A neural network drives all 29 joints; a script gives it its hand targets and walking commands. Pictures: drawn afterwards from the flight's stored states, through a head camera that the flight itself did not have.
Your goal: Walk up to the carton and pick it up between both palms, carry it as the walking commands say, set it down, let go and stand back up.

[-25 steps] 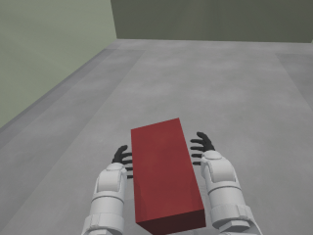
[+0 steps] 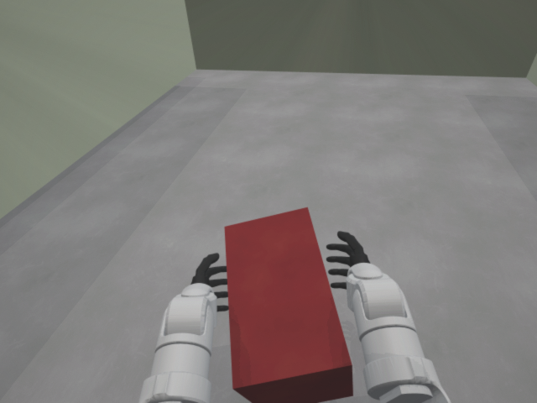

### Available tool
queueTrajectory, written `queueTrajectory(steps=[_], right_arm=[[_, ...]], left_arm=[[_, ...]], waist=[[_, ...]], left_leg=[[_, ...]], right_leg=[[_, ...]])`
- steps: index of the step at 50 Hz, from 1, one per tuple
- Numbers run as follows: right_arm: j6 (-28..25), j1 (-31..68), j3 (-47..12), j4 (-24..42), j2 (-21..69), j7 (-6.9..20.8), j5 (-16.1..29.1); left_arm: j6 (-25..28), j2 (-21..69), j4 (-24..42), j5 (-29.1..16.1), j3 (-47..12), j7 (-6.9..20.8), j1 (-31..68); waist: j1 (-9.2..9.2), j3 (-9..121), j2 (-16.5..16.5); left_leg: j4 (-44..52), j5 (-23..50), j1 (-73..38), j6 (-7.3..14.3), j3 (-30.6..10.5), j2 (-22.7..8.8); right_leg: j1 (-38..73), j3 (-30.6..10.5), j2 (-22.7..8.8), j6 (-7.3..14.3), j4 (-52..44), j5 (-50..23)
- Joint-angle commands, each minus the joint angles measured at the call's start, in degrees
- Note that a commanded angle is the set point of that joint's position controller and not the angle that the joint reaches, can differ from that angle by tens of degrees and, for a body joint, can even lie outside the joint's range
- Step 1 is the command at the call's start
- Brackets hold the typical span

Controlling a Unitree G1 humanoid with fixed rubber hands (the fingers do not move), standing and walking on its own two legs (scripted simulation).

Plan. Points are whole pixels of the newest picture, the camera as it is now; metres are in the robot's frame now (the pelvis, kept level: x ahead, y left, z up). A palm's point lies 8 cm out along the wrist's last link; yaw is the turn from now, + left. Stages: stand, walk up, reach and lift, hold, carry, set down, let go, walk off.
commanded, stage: hold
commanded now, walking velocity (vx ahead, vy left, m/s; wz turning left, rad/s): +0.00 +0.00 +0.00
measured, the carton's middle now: (286, 308) +0.32 -0.01 -0.04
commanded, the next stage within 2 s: carry in 0.92 s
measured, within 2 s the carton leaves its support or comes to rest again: neither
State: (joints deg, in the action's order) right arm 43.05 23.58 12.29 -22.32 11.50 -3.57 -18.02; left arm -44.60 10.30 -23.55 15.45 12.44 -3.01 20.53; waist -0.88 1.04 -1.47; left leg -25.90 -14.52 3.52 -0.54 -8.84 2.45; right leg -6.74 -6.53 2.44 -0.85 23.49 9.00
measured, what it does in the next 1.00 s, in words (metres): stands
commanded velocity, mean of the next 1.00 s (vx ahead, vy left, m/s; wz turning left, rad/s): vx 0.06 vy -0.02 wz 0.00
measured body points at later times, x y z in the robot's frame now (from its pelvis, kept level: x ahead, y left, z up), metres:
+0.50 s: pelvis -0.01 -0.01 +0.00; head -0.07 -0.02 +0.44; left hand +0.29 +0.12 +0.04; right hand +0.31 -0.13 +0.06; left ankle +0.01 +0.13 -0.74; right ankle +0.05 -0.13 -0.74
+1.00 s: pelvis -0.01 +0.00 +0.00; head -0.07 -0.01 +0.44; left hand +0.30 +0.12 +0.04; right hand +0.32 -0.13 +0.06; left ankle +0.01 +0.13 -0.74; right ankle +0.05 -0.13 -0.74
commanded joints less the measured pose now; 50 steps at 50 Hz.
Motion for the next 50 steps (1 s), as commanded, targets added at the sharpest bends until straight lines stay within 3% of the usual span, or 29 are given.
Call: queueTrajectory(steps=[1,7,9,11,15,16,19,21,22,23,26,29,30,37,38,39,40,41,43,45,46,47,48,49,50], right_arm=[[-0.7,21.5,-29.4,1.3,63.9,15.5,18.0],[-0.3,21.0,-30.4,2.5,63.5,15.8,18.9],[-0.2,21.6,-31.4,3.2,64.2,15.8,19.2],[-0.5,21.9,-31.1,3.7,63.8,15.9,19.0],[-0.3,21.2,-30.9,3.2,64.0,15.9,18.7],[-0.4,21.2,-30.2,3.1,63.7,15.9,18.1],[-0.3,22.5,-29.9,1.3,64.3,16.0,17.7],[-0.7,22.9,-29.1,0.1,64.6,15.9,17.3],[-0.7,24.1,-29.5,0.1,65.5,15.8,17.8],[-0.9,24.1,-28.9,-0.1,65.2,15.7,17.4],[-0.9,25.2,-29.6,-1.8,67.1,15.2,17.7],[-1.3,24.9,-28.6,-2.8,67.5,14.9,17.0],[-1.3,25.2,-28.6,-3.5,67.7,14.8,17.1],[-1.8,24.3,-27.9,-4.7,67.9,14.5,16.8],[-1.7,23.5,-27.0,-5.3,67.1,14.6,16.4],[-1.8,24.0,-27.1,-4.8,67.5,14.7,16.4],[-1.5,21.8,-26.7,-5.3,66.6,14.9,16.1],[-1.6,23.1,-27.1,-3.9,66.7,15.0,16.4],[-1.3,22.9,-27.5,-3.6,66.3,15.3,16.6],[-1.1,23.0,-27.4,-3.7,65.9,15.3,16.4],[-1.2,27.1,-28.2,-0.7,62.1,14.9,17.3],[-0.9,29.2,-28.3,-0.9,63.1,14.4,17.7],[-0.4,29.7,-29.8,0.2,63.6,14.4,19.9],[0.2,28.5,-32.6,2.5,63.3,14.0,22.1],[1.0,27.1,-35.4,5.3,62.4,13.4,23.8]], left_arm=[[4.4,60.5,9.8,-17.5,-30.7,13.9,35.6],[4.1,60.7,10.1,-17.8,-30.8,13.5,33.7],[4.2,60.7,10.5,-17.7,-30.6,13.3,33.2],[4.4,60.6,11.4,-17.9,-31.4,13.5,34.4],[4.4,60.5,10.7,-18.2,-31.0,13.7,33.9],[4.3,60.2,10.9,-18.1,-31.2,13.9,35.8],[4.5,59.4,8.9,-17.3,-29.6,14.2,36.2],[5.0,58.8,8.6,-17.5,-28.9,14.4,37.4],[5.1,58.8,8.2,-17.4,-28.8,14.5,37.5],[5.1,59.1,7.4,-17.7,-28.7,14.6,38.0],[5.8,58.2,7.3,-17.6,-27.9,14.9,39.6],[6.1,58.3,8.3,-17.6,-28.5,15.2,41.7],[6.1,58.2,7.6,-18.1,-28.1,15.4,41.4],[6.0,58.5,8.9,-17.6,-29.7,15.6,42.7],[5.8,58.2,7.9,-17.1,-29.3,15.6,42.1],[5.8,58.0,8.1,-16.6,-28.9,15.6,41.3],[5.6,58.2,7.9,-17.2,-28.9,15.5,40.6],[5.6,58.6,8.5,-17.1,-29.3,15.5,40.6],[5.4,58.9,8.1,-17.3,-28.8,15.3,39.5],[5.0,58.8,7.9,-16.8,-28.5,15.0,39.1],[4.7,57.7,11.1,-19.5,-32.3,14.4,40.5],[4.5,57.4,10.8,-20.6,-32.6,13.7,44.1],[4.0,56.7,11.4,-21.4,-33.5,12.9,45.0],[3.3,56.4,13.7,-22.6,-35.2,12.5,44.2],[2.2,56.3,16.1,-23.9,-37.0,12.1,43.0]], waist=[[-0.74,15.6,-0.2],[-0.19,13.9,-1.0],[0.35,14.0,0.3],[-0.01,14.7,-0.9],[-0.24,14.2,0.5],[-0.70,14.1,-0.5],[0.17,11.2,-0.1],[0.30,11.4,1.3],[1.26,12.2,1.1],[0.25,10.9,1.2],[1.63,12.2,3.6],[1.28,13.7,2.5],[1.25,13.5,4.0],[0.85,15.5,0.7],[-0.02,13.2,0.0],[0.74,14.4,0.4],[-0.17,13.4,1.5],[0.17,13.4,0.4],[0.10,13.6,2.2],[0.15,13.0,1.0],[0.98,10.3,7.9],[0.58,9.0,12.3],[-0.33,7.4,15.0],[-1.32,9.0,15.1],[-1.67,11.5,9.8]], left_leg=[[7.0,10.8,8.1,-0.5,2.9,1.9],[7.4,9.1,8.4,-0.4,2.7,1.8],[7.4,9.1,8.9,-0.2,2.7,1.7],[7.7,7.4,9.3,-0.3,3.1,2.1],[7.3,6.6,8.4,0.1,2.7,1.9],[7.5,5.0,8.9,-0.1,3.1,2.2],[8.1,0.1,12.0,0.6,3.4,2.0],[7.8,-0.5,11.9,0.8,3.7,2.2],[7.6,-1.7,12.0,1.0,3.9,2.2],[7.7,-1.8,12.6,1.0,3.9,2.1],[6.5,-1.8,12.3,1.4,4.3,2.3],[6.4,-1.8,11.9,1.3,4.8,2.6],[5.9,-1.7,12.0,1.3,4.8,2.7],[6.5,-0.7,11.3,1.0,5.2,2.6],[6.8,-1.3,11.8,0.9,5.3,2.6],[6.7,-0.6,11.8,0.9,5.3,2.8],[7.0,0.3,10.9,0.9,4.8,2.6],[7.4,0.3,12.2,0.8,4.7,2.5],[7.2,2.3,11.4,0.8,4.2,2.4],[7.4,1.7,10.9,0.7,4.2,2.4],[-0.5,-9.0,12.4,0.1,7.3,-4.5],[-5.9,-15.4,6.5,0.6,9.0,-2.2],[-11.3,-15.2,0.6,0.8,10.5,-1.4],[-5.5,-17.2,-2.8,1.4,11.0,-2.0],[3.9,-18.5,-6.5,2.2,8.4,-4.5]], right_leg=[[16.3,2.9,2.9,0.3,-0.9,-12.0],[15.5,2.8,3.1,0.6,-1.1,-10.5],[16.1,2.6,2.9,0.3,-0.9,-10.6],[16.6,2.5,3.0,0.4,-0.7,-9.5],[15.1,2.5,2.8,0.3,-0.9,-8.3],[15.1,2.5,3.0,0.4,-1.1,-7.2],[14.8,2.4,2.6,0.4,-1.0,-2.8],[14.1,2.1,2.3,0.3,-1.5,-1.1],[14.2,1.8,2.2,0.3,-1.7,0.3],[13.7,2.1,2.3,0.4,-1.5,0.5],[12.8,1.1,1.6,0.1,-1.9,2.6],[12.7,0.9,1.5,0.2,-1.8,2.7],[11.9,0.8,1.4,0.1,-2.1,3.6],[13.1,1.4,1.3,0.3,-1.5,0.8],[12.4,1.6,1.2,0.4,-1.6,1.3],[13.4,1.4,1.2,0.3,-1.7,0.6],[12.8,2.0,1.7,0.4,-1.7,-0.2],[14.1,2.2,1.9,0.4,-1.1,-1.1],[14.1,2.5,1.9,0.3,-1.3,-2.8],[13.9,2.4,1.9,0.5,-1.4,-2.4],[-4.6,-6.2,-9.9,3.0,-3.8,6.9],[-17.0,-10.7,-9.7,3.7,-9.4,28.5],[-27.0,-11.0,-9.3,3.2,-12.2,34.5],[-29.5,-8.2,-7.1,1.8,-11.9,32.2],[-30.4,-3.2,-3.3,-0.3,-6.0,26.0]])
